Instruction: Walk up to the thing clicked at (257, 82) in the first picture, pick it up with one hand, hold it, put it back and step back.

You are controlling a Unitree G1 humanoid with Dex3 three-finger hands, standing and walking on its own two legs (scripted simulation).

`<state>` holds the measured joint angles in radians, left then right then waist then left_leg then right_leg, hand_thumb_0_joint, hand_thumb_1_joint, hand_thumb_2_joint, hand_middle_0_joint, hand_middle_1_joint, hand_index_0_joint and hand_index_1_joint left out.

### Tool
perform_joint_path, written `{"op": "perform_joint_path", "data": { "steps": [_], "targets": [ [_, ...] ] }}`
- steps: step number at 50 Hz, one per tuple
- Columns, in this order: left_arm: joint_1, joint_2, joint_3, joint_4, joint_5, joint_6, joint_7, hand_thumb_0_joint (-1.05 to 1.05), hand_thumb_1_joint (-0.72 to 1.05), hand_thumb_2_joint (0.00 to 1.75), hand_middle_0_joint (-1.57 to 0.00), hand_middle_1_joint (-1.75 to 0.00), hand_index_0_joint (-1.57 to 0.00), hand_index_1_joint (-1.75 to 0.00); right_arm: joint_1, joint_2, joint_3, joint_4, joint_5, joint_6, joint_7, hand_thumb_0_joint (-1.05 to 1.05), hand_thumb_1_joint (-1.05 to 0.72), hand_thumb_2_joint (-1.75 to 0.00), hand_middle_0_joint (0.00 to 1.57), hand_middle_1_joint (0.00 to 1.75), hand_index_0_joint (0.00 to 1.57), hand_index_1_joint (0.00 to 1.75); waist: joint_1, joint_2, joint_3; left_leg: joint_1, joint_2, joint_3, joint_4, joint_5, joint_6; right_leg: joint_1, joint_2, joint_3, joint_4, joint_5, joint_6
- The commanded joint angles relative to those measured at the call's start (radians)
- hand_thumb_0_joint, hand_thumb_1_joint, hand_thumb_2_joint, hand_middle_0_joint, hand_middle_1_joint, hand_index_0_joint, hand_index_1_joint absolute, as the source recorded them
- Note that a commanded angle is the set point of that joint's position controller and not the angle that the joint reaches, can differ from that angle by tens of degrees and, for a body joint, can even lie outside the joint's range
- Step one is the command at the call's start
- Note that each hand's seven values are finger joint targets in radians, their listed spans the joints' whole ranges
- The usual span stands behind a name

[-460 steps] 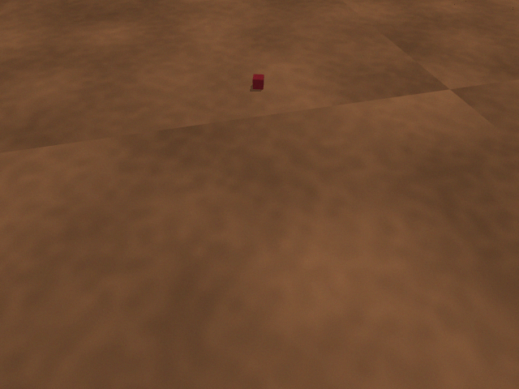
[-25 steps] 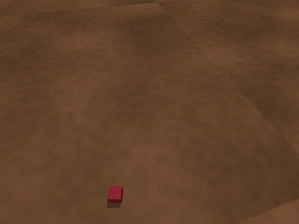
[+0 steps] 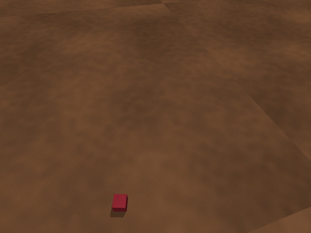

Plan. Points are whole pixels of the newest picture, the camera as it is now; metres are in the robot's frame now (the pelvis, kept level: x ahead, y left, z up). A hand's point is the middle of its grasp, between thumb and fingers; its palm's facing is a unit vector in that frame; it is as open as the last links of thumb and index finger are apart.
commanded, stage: stand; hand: left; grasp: from above
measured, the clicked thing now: (120, 202) +0.42 +0.22 -0.74
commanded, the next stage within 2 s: rise first in 0.62 s
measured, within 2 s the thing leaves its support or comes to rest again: neither
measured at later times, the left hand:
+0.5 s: hand out of the picture +0.06 +0.26 -0.16, palm faces -0.03 -0.94 -0.34, open 7.4 cm
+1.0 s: hand out of the picture +0.16 +0.25 -0.17, palm faces -0.03 -0.94 -0.35, open 9.7 cm
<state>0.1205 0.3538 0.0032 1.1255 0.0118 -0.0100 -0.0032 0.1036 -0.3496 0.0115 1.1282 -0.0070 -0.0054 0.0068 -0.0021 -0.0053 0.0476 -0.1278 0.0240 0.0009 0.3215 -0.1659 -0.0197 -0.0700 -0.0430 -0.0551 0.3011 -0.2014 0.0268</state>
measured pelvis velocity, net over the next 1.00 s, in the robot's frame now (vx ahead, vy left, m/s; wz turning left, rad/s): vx -0.02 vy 0.00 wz -0.02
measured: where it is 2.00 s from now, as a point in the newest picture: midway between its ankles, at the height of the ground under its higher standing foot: outside the picture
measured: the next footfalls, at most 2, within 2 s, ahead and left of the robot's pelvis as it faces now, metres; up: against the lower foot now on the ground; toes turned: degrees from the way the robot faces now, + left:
none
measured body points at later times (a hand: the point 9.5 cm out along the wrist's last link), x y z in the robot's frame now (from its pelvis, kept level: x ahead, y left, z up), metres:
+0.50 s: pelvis +0.00 +0.00 +0.00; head +0.01 +0.00 +0.45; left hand +0.06 +0.30 -0.13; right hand +0.07 -0.30 -0.13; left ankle +0.01 +0.13 -0.75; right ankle -0.02 -0.13 -0.75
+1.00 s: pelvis -0.02 +0.00 -0.02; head +0.05 +0.01 +0.42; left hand +0.16 +0.30 -0.15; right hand +0.08 -0.27 -0.14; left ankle +0.01 +0.13 -0.75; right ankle -0.02 -0.13 -0.75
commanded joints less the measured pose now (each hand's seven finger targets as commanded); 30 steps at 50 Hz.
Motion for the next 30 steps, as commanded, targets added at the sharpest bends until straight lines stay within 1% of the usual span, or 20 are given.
{"op": "perform_joint_path", "data": {
  "steps": [1, 2, 5, 7, 9, 10, 12, 13, 15, 17, 21, 24, 26, 28, 30],
  "targets": [
    [-0.029, 0.213, 0.04, -0.059, 0.002, -0.017, 0.012, 0.0, 0.9, 0.9, -0.2, -0.3, -0.2, -0.3, -0.034, -0.214, -0.045, -0.055, -0.004, -0.024, -0.017, 0.0, -0.9, -0.9, 0.2, 0.3, 0.2, 0.3, 0.003, 0.017, -0.083, 0.015, 0.113, -0.074, -0.033, 0.2, 0.031, 0.015, -0.114, 0.08, -0.044, 0.169, -0.035],
    [-0.023, 0.212, 0.039, -0.057, 0.001, -0.017, 0.012, 0.0, 0.9, 0.9, -0.2, -0.3, -0.2, -0.3, -0.041, -0.217, -0.046, -0.053, -0.001, -0.023, -0.016, 0.0, -0.9, -0.9, 0.2, 0.3, 0.2, 0.3, 0.008, 0.02, -0.081, 0.022, 0.116, -0.08, -0.034, 0.191, 0.032, 0.012, -0.112, 0.078, -0.042, 0.155, -0.034],
    [-0.016, 0.213, 0.038, -0.055, 0.002, -0.018, 0.011, 0.0, 0.9, 0.9, -0.2, -0.3, -0.2, -0.3, -0.04, -0.216, -0.046, -0.053, -0.001, -0.023, -0.015, 0.0, -0.9, -0.9, 0.2, 0.3, 0.2, 0.3, 0.007, 0.011, -0.079, 0.024, 0.114, -0.081, -0.038, 0.182, 0.033, 0.01, -0.112, 0.076, -0.047, 0.146, -0.032],
    [-0.024, 0.214, 0.04, -0.057, 0.004, -0.016, 0.012, 0.0, 0.9, 0.9, -0.2, -0.3, -0.2, -0.3, -0.04, -0.215, -0.048, -0.054, -0.003, -0.022, -0.015, 0.0, -0.9, -0.9, 0.2, 0.3, 0.2, 0.3, 0.004, 0.007, -0.069, 0.02, 0.109, -0.079, -0.043, 0.149, 0.03, -0.008, -0.109, 0.075, -0.051, 0.112, -0.035],
    [-0.027, 0.214, 0.039, -0.06, 0.002, -0.016, 0.012, 0.0, 0.9, 0.9, -0.2, -0.3, -0.2, -0.3, -0.034, -0.215, -0.047, -0.052, -0.003, -0.022, -0.015, 0.0, -0.9, -0.9, 0.2, 0.3, 0.2, 0.3, 0.004, 0.014, -0.074, 0.016, 0.111, -0.081, -0.043, 0.166, 0.031, -0.003, -0.111, 0.077, -0.048, 0.117, -0.037],
    [-0.021, 0.209, 0.038, -0.06, 0.003, -0.017, 0.011, 0.0, 0.9, 0.9, -0.2, -0.3, -0.2, -0.3, -0.037, -0.221, -0.048, -0.052, -0.003, -0.024, -0.015, 0.0, -0.9, -0.9, 0.2, 0.3, 0.2, 0.3, 0.006, 0.023, -0.08, 0.017, 0.115, -0.08, -0.037, 0.179, 0.035, 0.007, -0.113, 0.079, -0.049, 0.138, -0.036],
    [-0.023, 0.214, 0.039, -0.059, 0.002, -0.018, 0.012, 0.0, 0.9, 0.9, -0.2, -0.3, -0.2, -0.3, -0.035, -0.215, -0.048, -0.053, -0.002, -0.023, -0.015, 0.0, -0.9, -0.9, 0.2, 0.3, 0.2, 0.3, 0.004, 0.007, -0.088, 0.026, 0.116, -0.082, -0.029, 0.207, 0.034, 0.01, -0.114, 0.077, -0.039, 0.155, -0.035],
    [-0.013, 0.205, 0.036, -0.058, 0.003, -0.018, 0.012, 0.0, 0.9, 0.9, -0.2, -0.3, -0.2, -0.3, -0.037, -0.219, -0.048, -0.053, -0.002, -0.023, -0.016, 0.0, -0.9, -0.9, 0.2, 0.3, 0.2, 0.3, 0.009, 0.015, -0.081, 0.02, 0.112, -0.079, -0.03, 0.193, 0.035, 0.003, -0.113, 0.074, -0.049, 0.152, -0.033],
    [-0.02, 0.214, 0.038, -0.059, 0.002, -0.019, 0.012, 0.0, 0.9, 0.9, -0.2, -0.3, -0.2, -0.3, -0.032, -0.213, -0.047, -0.054, -0.003, -0.022, -0.015, 0.0, -0.9, -0.9, 0.2, 0.3, 0.2, 0.3, 0.002, 0.003, -0.067, 0.013, 0.11, -0.081, -0.039, 0.161, 0.031, -0.008, -0.11, 0.074, -0.05, 0.118, -0.033],
    [-0.018, 0.21, 0.036, -0.059, 0.002, -0.018, 0.011, 0.0, 0.9, 0.9, -0.2, -0.3, -0.2, -0.3, -0.031, -0.217, -0.046, -0.05, -0.003, -0.023, -0.014, 0.0, -0.9, -0.9, 0.2, 0.3, 0.2, 0.3, 0.005, 0.02, -0.065, 0.01, 0.112, -0.082, -0.041, 0.158, 0.033, -0.005, -0.111, 0.077, -0.048, 0.119, -0.034],
    [-0.019, 0.212, 0.038, -0.056, 0.002, -0.016, 0.011, 0.0, 0.9, 0.9, -0.2, -0.3, -0.2, -0.3, -0.028, -0.216, -0.047, -0.047, -0.003, -0.022, -0.014, 0.0, -0.9, -0.9, 0.2, 0.3, 0.2, 0.3, 0.002, 0.016, -0.052, -0.001, 0.106, -0.086, -0.054, 0.097, 0.028, -0.019, -0.109, 0.079, -0.055, 0.073, -0.035],
    [-0.009, 0.212, 0.036, -0.057, 0.004, -0.017, 0.011, 0.0, 0.9, 0.9, -0.2, -0.3, -0.2, -0.3, -0.039, -0.217, -0.049, -0.051, -0.003, -0.022, -0.013, 0.0, -0.9, -0.9, 0.2, 0.3, 0.2, 0.3, 0.007, 0.008, -0.067, 0.016, 0.111, -0.09, -0.046, 0.128, 0.032, -0.019, -0.109, 0.074, -0.053, 0.089, -0.034],
    [-0.015, 0.219, 0.038, -0.06, 0.006, -0.019, 0.012, 0.0, 0.9, 0.9, -0.2, -0.3, -0.2, -0.3, -0.031, -0.213, -0.048, -0.052, -0.005, -0.023, -0.013, 0.0, -0.9, -0.9, 0.2, 0.3, 0.2, 0.3, 0.003, 0.001, -0.085, 0.025, 0.109, -0.081, -0.031, 0.17, 0.035, -0.01, -0.115, 0.079, -0.047, 0.139, -0.035],
    [-0.016, 0.218, 0.038, -0.06, 0.001, -0.019, 0.012, 0.0, 0.9, 0.9, -0.2, -0.3, -0.2, -0.3, -0.028, -0.215, -0.048, -0.048, -0.003, -0.024, -0.014, 0.0, -0.9, -0.9, 0.2, 0.3, 0.2, 0.3, 0.003, 0.01, -0.077, 0.023, 0.109, -0.083, -0.039, 0.181, 0.029, -0.011, -0.111, 0.076, -0.042, 0.128, -0.034],
    [-0.012, 0.208, 0.035, -0.062, 0.001, -0.019, 0.012, 0.0, 0.9, 0.9, -0.2, -0.3, -0.2, -0.3, -0.035, -0.221, -0.048, -0.05, -0.003, -0.025, -0.015, 0.0, -0.9, -0.9, 0.2, 0.3, 0.2, 0.3, 0.009, 0.022, -0.089, 0.027, 0.116, -0.081, -0.026, 0.213, 0.035, 0.007, -0.116, 0.076, -0.036, 0.164, -0.035]
  ]
}}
